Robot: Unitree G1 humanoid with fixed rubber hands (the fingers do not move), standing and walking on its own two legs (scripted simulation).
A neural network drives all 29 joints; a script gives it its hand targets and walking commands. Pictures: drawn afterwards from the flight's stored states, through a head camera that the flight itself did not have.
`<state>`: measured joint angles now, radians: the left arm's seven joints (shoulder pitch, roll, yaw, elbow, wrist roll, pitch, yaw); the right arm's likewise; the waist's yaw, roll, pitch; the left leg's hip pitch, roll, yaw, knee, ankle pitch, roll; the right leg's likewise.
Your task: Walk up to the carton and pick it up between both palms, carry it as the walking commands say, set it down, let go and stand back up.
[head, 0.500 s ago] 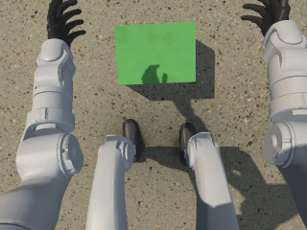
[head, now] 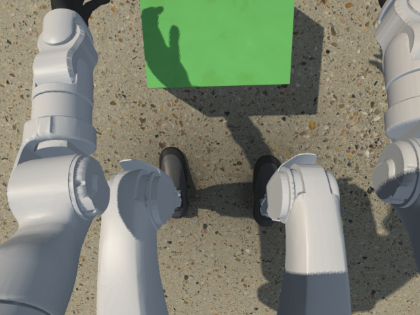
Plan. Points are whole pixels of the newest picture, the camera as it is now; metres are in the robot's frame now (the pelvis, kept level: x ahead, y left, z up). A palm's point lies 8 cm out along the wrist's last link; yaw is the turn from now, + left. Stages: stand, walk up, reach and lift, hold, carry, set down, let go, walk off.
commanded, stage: reach and lift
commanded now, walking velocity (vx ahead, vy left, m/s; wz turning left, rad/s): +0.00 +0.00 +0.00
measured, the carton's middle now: (216, 37) +0.53 -0.02 -0.38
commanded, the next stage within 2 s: none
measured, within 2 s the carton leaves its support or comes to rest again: neither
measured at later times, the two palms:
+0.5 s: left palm (108, 26) +0.54 +0.18 -0.29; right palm (337, 30) +0.51 -0.24 -0.30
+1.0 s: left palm (112, 26) +0.55 +0.18 -0.30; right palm (339, 28) +0.51 -0.25 -0.31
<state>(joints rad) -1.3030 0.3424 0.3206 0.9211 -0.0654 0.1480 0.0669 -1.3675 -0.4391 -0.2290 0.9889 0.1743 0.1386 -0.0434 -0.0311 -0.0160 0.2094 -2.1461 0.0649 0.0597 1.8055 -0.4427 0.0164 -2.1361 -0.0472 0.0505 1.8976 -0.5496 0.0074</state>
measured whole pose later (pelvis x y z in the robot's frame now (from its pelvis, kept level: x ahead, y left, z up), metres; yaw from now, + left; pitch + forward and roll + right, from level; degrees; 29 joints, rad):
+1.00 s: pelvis -0.01 +0.00 -0.10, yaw -1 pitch +38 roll +2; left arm -1.58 0.44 0.18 1.24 -0.18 0.06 0.07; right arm -1.50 -0.49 -0.08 1.15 0.26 0.04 -0.06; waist -0.03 0.02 0.47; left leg -2.34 0.06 0.03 2.13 -0.45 0.02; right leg -2.30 -0.04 0.05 2.22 -0.58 0.01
